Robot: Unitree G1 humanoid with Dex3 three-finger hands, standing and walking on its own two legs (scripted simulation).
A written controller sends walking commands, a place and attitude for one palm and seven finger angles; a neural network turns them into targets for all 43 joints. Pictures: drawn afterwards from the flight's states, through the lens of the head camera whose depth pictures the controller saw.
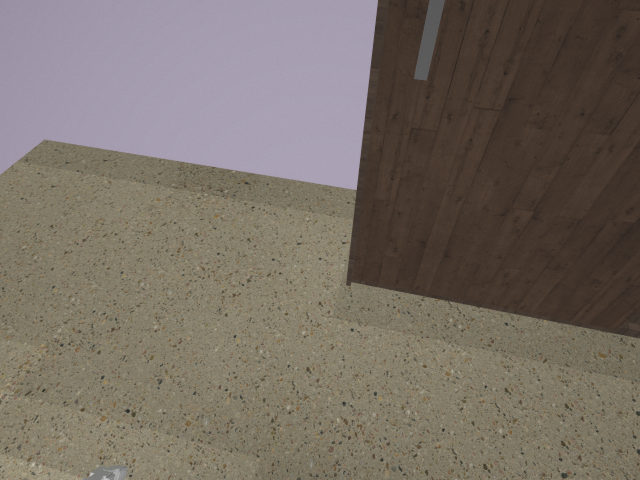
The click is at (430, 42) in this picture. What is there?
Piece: wardrobe's sliding door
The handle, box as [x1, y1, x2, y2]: [414, 0, 444, 80]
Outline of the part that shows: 444,0 429,0 414,78 426,80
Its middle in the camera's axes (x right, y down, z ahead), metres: +0.22 -0.46 +0.72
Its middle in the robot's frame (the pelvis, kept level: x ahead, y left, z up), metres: +0.89 -0.17 +0.25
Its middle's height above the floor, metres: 1.02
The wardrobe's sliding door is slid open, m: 0.00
